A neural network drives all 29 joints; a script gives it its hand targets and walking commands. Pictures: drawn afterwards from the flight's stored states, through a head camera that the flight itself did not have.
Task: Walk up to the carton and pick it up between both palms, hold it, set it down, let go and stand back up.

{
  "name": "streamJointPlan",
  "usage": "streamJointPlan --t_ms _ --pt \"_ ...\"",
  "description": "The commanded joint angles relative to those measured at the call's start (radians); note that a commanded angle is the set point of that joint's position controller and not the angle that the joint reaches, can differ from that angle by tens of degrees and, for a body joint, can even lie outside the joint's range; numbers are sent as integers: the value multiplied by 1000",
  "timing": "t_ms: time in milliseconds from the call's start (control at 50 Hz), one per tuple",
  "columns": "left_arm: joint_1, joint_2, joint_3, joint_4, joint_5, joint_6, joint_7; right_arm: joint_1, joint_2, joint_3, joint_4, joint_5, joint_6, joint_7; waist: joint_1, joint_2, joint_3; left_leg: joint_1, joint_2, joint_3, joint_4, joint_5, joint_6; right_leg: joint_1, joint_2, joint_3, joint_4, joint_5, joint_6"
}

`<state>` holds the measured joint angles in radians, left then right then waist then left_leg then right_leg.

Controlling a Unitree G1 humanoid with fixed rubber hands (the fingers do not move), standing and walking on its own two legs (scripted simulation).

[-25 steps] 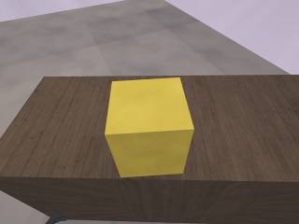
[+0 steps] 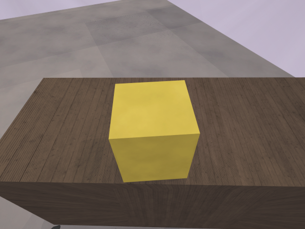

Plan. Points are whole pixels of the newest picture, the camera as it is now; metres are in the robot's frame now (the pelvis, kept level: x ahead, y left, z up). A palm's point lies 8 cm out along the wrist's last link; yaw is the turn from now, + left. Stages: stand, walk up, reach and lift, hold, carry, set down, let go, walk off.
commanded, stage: stand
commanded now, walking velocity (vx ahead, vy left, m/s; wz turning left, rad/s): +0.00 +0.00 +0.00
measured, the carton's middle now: (152, 133) +0.39 +0.02 +0.01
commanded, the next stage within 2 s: none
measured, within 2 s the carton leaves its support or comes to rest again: neither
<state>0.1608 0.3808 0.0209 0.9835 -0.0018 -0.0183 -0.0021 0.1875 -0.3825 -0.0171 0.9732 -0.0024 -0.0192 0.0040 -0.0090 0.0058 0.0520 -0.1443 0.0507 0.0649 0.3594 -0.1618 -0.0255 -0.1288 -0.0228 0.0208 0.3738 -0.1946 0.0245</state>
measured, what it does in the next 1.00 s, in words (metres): stands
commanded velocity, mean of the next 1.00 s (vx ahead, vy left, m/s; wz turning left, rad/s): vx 0.00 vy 0.00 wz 0.00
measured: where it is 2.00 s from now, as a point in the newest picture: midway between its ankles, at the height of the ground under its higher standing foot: outside the picture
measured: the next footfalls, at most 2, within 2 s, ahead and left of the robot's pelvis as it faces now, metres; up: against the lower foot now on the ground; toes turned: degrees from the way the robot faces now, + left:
none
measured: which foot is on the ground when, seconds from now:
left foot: down 0.00-1.00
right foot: down 0.00-1.00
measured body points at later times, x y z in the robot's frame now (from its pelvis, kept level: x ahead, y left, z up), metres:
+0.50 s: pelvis +0.01 +0.01 +0.00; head +0.01 +0.00 +0.45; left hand +0.10 +0.32 -0.12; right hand +0.09 -0.31 -0.12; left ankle +0.02 +0.13 -0.75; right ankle +0.01 -0.13 -0.75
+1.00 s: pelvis +0.01 +0.00 +0.00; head +0.02 +0.00 +0.45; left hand +0.10 +0.32 -0.12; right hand +0.08 -0.31 -0.12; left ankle +0.02 +0.13 -0.75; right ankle +0.01 -0.13 -0.75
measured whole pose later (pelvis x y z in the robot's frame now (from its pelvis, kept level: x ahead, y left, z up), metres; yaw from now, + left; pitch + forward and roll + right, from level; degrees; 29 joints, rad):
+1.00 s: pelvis +0.01 +0.00 +0.00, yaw +0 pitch -3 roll +0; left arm 0.16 0.37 0.03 1.03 0.00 -0.02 0.01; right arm 0.17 -0.37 -0.03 1.02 0.00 -0.02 0.00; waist -0.01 0.00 0.05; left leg -0.11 0.04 0.08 0.33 -0.16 -0.02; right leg -0.10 -0.03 0.03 0.34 -0.19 0.03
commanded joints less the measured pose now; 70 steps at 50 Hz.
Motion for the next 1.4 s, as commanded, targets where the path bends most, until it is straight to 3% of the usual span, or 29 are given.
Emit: streamJointPlan --t_ms 0,80,540,1380 --pt "-22 180 38 -44 -1 -15 10 -21 -171 -37 -40 1 -14 -7 1 15 -39 28 102 -75 -66 7 33 -41 -104 73 -79 57 -36" --pt "-24 186 42 -38 1 -14 12 -21 -164 -36 -34 1 -16 -8 2 -9 -38 31 106 -74 -69 25 31 -34 -102 69 -78 68 -36" --pt "-11 169 38 -6 0 -13 21 -29 -168 -47 -6 2 -13 -15 5 -1 -40 55 108 -67 -74 93 33 -19 -108 64 -86 115 -32" --pt "-3 170 44 8 2 -12 25 -25 -158 -51 8 1 -9 -17 -1 -9 -26 62 108 -62 -86 48 31 -22 -110 67 -101 107 -31"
